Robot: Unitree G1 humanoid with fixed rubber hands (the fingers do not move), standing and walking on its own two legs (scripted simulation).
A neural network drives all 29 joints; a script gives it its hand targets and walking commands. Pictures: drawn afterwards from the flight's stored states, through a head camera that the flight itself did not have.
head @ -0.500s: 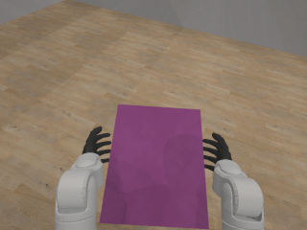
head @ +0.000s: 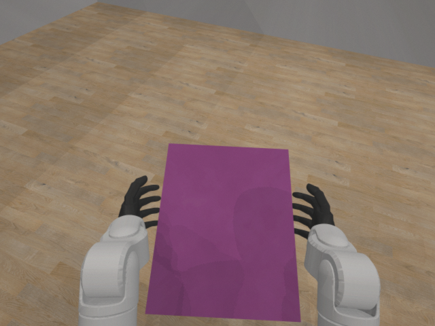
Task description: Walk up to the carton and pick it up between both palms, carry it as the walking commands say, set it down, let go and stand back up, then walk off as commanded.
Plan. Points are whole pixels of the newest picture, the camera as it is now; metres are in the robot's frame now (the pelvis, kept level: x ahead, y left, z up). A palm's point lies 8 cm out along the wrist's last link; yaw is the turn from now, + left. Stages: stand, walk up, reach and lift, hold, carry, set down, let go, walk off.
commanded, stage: carry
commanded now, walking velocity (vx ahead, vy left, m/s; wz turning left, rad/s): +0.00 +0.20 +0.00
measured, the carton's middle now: (223, 229) +0.30 -0.01 +0.01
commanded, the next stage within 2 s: none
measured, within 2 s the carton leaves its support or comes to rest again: neither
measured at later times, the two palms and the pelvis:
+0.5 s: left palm (45, 240) +0.23 +0.26 +0.10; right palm (246, 256) +0.21 -0.04 +0.10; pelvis -0.03 +0.12 +0.01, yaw -1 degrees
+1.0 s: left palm out of the picture +0.20 +0.40 +0.10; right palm (149, 279) +0.18 +0.10 +0.09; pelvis -0.06 +0.26 +0.00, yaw -1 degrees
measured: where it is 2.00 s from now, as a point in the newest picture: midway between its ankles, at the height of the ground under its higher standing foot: outside the picture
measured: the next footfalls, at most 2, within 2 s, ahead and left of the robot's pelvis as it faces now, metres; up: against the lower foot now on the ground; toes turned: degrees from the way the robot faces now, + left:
right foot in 0.30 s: +0.01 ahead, -0.03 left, +0.00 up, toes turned -10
left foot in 0.58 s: +0.04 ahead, +0.29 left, +0.00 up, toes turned +5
